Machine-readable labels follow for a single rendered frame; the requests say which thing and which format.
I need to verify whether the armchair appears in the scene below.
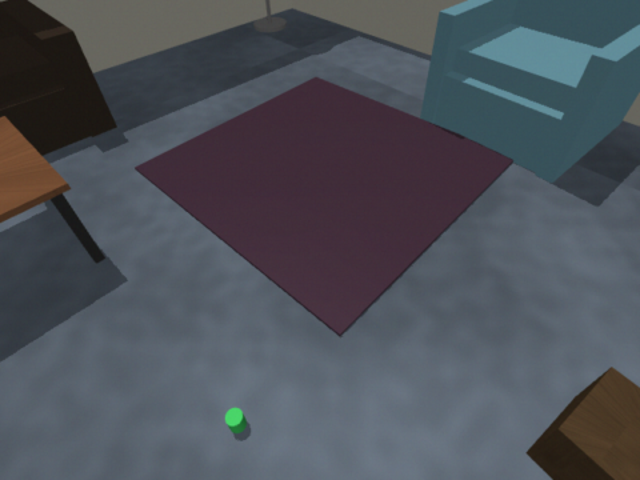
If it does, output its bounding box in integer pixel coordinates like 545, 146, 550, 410
420, 0, 640, 183

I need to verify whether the floor lamp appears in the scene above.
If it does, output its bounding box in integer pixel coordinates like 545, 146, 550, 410
253, 0, 287, 32

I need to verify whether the sofa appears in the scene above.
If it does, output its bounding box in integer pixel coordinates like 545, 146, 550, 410
0, 0, 117, 156

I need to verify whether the coffee table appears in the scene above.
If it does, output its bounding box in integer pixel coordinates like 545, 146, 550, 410
0, 116, 105, 264

